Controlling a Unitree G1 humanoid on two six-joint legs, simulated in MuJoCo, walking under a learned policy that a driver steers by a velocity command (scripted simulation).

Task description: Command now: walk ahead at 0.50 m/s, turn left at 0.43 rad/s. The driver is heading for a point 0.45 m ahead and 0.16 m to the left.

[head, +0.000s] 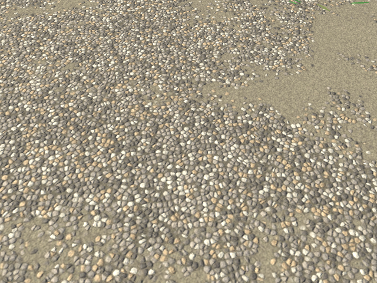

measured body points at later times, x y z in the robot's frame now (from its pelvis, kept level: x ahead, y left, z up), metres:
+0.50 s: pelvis +0.25 -0.03 +0.00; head +0.28 -0.03 +0.45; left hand +0.16 +0.22 -0.13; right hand +0.48 -0.21 -0.12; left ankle +0.34 +0.14 -0.68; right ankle +0.21 -0.13 -0.74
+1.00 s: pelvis +0.41 +0.07 +0.00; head +0.42 +0.10 +0.45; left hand +0.36 +0.32 -0.15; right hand +0.57 -0.12 -0.13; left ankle +0.41 +0.13 -0.74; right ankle +0.51 -0.05 -0.70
